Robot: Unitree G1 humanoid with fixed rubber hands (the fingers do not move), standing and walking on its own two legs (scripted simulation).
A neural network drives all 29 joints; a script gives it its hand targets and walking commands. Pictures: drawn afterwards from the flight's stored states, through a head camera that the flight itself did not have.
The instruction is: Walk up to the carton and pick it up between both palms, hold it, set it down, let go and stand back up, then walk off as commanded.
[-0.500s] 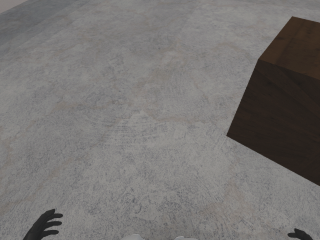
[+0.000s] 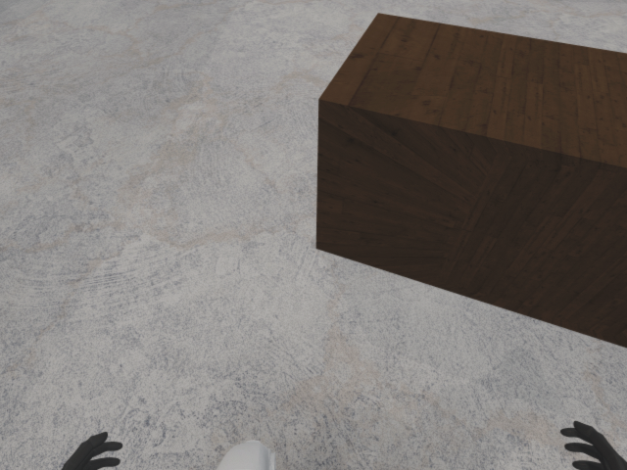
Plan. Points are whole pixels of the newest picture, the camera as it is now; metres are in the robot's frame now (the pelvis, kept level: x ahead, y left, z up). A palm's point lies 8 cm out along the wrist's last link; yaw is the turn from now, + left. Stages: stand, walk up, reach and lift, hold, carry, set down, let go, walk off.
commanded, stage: walk up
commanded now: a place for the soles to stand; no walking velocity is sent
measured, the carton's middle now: out of the picture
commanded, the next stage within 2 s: none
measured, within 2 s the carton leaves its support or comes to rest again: neither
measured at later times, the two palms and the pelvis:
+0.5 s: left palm (232, 457) +0.16 +0.12 -0.10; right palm out of the picture +0.03 -0.52 -0.06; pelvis +0.00 -0.16 -0.02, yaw -13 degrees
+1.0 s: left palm (322, 378) +0.26 +0.01 -0.09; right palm out of the picture -0.02 -0.59 -0.06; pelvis +0.04 -0.25 -0.01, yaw -20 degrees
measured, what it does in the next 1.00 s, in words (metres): steps to the right, turning right: left foot, then right foot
